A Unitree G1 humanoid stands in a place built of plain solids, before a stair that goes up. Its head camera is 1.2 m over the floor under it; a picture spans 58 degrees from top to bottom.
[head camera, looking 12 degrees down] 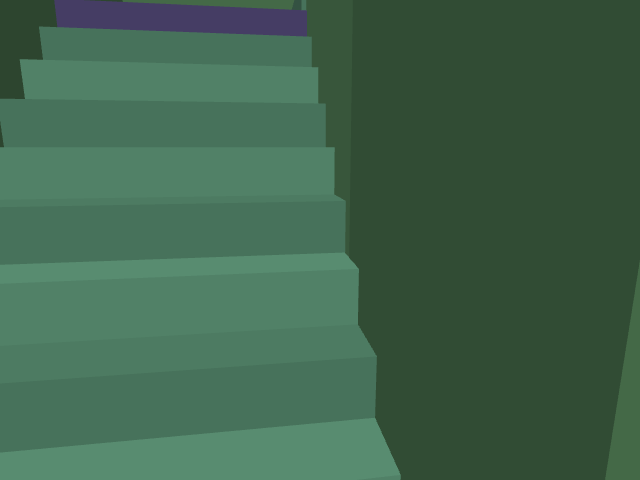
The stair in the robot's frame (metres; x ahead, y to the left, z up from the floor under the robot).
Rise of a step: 0.20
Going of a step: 0.24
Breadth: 1.40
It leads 9 degrees to the left of straight ahead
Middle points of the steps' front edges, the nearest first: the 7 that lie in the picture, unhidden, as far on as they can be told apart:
1.07 0.53 0.60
1.30 0.56 0.80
1.54 0.60 1.00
1.77 0.63 1.20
2.01 0.67 1.40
2.24 0.70 1.60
2.48 0.74 1.80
